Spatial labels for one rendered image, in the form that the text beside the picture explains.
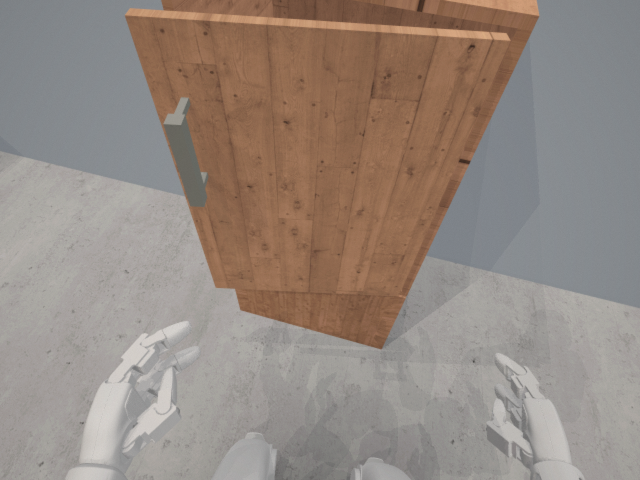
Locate right robot hand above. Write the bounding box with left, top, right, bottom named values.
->
left=487, top=353, right=572, bottom=471

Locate cupboard door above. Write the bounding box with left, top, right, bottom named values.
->
left=125, top=8, right=511, bottom=297

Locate handle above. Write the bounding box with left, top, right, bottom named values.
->
left=163, top=97, right=208, bottom=207

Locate robot right forearm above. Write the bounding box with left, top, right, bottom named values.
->
left=530, top=460, right=585, bottom=480

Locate left robot hand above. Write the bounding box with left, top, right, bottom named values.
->
left=79, top=321, right=201, bottom=474

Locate robot left thigh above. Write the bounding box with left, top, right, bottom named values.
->
left=211, top=439, right=277, bottom=480

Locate left robot shin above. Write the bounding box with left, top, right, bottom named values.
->
left=245, top=432, right=265, bottom=441

